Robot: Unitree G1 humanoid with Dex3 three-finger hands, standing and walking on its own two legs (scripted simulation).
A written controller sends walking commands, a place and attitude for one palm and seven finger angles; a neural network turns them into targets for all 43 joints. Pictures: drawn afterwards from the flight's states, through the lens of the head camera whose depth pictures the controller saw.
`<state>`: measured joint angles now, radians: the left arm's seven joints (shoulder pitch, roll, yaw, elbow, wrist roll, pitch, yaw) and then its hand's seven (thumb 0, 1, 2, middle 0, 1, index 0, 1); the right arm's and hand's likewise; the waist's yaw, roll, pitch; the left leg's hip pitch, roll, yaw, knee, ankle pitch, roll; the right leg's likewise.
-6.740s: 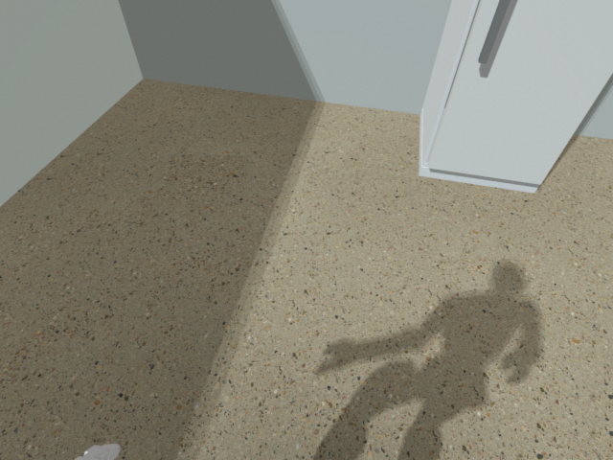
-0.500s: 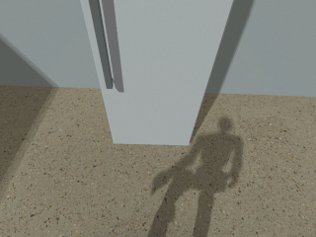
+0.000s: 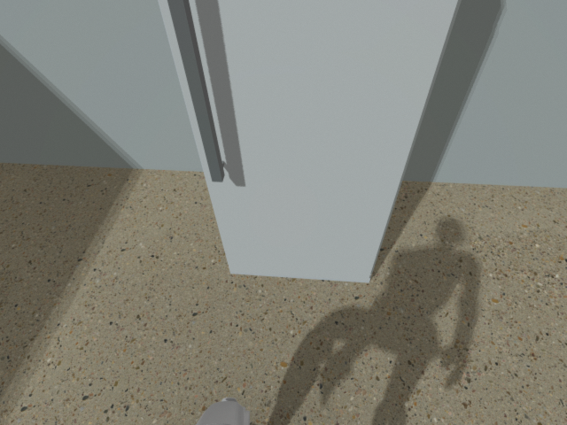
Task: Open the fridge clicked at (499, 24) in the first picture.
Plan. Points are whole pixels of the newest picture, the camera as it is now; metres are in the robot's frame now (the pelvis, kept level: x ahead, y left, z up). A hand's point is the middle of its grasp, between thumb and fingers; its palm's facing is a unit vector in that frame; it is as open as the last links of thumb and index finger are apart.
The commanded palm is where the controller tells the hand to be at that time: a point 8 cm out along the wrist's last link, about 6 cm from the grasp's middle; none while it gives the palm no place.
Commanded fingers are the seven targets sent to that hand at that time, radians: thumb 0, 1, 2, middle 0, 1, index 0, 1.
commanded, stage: take the last steps up to it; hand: left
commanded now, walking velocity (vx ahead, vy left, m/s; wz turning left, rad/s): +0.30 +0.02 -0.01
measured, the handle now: (201, 87) +0.72 +0.23 +0.11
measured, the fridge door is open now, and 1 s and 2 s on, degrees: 0 0 0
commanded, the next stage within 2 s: come to a stop and stand still in 0.50 s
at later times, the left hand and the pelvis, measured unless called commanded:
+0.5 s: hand (162, 354) +0.26 +0.25 -0.17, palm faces +0.02 -0.98 -0.20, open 7.4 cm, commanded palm none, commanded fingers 0.00 0.90 0.90 -0.20 -0.30 -0.20 -0.30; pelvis +0.17 +0.07 +0.00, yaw -2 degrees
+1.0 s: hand (177, 331) +0.32 +0.25 -0.19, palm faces +0.02 -0.98 -0.21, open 7.3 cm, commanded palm none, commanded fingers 0.00 0.90 0.90 -0.20 -0.30 -0.20 -0.30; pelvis +0.24 +0.06 -0.02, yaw -2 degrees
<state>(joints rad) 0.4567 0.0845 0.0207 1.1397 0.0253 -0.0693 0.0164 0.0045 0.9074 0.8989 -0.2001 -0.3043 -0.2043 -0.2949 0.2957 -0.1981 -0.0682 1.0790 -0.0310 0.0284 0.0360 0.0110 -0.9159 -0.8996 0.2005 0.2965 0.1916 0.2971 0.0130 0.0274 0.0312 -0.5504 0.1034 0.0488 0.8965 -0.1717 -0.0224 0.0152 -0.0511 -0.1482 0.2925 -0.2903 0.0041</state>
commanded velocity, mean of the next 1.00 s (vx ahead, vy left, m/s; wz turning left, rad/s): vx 0.05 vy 0.01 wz -0.03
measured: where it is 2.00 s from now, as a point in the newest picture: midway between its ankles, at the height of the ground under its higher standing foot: outside the picture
